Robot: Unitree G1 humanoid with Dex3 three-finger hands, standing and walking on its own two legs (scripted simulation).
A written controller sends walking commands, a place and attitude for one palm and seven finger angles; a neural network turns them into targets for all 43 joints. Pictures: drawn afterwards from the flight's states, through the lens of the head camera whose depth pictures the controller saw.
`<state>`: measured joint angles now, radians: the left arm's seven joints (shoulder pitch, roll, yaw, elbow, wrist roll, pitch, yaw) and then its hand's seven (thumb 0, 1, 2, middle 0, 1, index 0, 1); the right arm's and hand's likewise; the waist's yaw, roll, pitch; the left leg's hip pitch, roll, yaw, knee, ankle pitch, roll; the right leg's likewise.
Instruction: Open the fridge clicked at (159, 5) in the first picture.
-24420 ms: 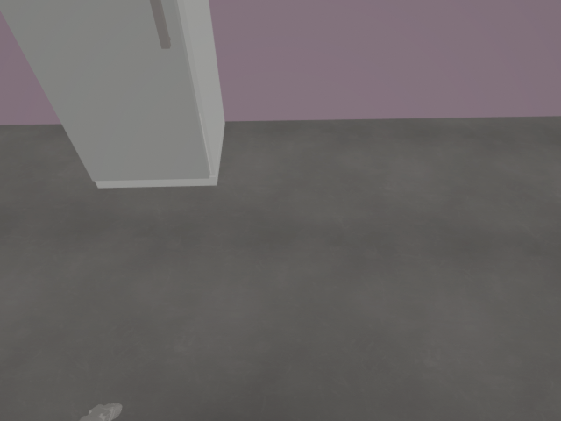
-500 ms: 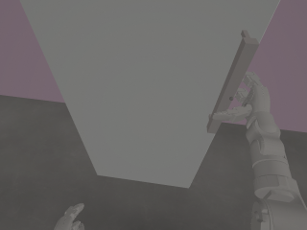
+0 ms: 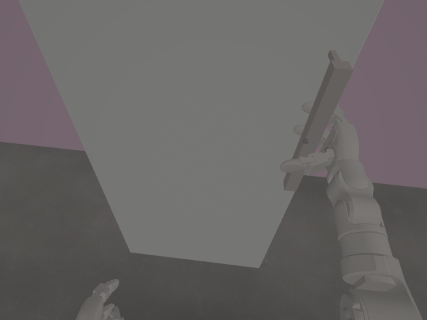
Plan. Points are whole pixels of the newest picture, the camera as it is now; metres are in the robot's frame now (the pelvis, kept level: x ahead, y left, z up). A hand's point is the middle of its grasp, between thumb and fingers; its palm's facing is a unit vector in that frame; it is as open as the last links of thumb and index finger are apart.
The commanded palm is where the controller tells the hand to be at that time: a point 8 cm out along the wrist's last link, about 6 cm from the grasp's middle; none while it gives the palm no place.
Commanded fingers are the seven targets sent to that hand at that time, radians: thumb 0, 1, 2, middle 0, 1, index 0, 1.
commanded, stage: slide the fingers in behind the handle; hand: right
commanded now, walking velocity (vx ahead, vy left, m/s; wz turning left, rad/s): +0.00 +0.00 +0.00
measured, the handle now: (308, 130) +0.46 -0.16 +0.14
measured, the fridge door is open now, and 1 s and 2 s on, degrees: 0 0 0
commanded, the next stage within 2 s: grip the handle and tug to test in 0.72 s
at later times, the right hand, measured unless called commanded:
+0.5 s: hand (302, 141) +0.41 -0.13 +0.16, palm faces +0.07 +1.00 +0.01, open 14.0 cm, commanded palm +0.37 -0.18 +0.16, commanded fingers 0.00 0.50 -0.30 0.30 1.20 0.30 1.20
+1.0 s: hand (303, 142) +0.40 -0.13 +0.16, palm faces +0.07 +1.00 +0.02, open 13.3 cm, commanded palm +0.37 -0.18 +0.16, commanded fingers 0.00 0.03 -0.50 0.35 1.27 0.35 1.27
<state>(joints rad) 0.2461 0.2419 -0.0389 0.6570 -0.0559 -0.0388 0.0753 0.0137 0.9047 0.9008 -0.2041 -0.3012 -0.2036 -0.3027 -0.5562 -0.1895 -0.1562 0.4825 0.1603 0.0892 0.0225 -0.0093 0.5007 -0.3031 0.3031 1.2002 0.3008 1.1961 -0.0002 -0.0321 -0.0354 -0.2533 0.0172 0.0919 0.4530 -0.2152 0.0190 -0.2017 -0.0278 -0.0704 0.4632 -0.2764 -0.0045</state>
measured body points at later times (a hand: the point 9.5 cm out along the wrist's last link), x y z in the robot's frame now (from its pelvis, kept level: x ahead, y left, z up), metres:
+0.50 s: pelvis -0.01 +0.00 +0.00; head -0.01 +0.01 +0.45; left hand +0.12 +0.24 -0.11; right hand +0.40 -0.19 +0.16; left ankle +0.01 +0.11 -0.74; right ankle -0.02 -0.11 -0.74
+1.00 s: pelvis +0.00 +0.00 +0.00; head -0.01 +0.01 +0.45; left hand +0.13 +0.24 -0.10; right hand +0.39 -0.19 +0.16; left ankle +0.01 +0.11 -0.74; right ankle -0.02 -0.11 -0.74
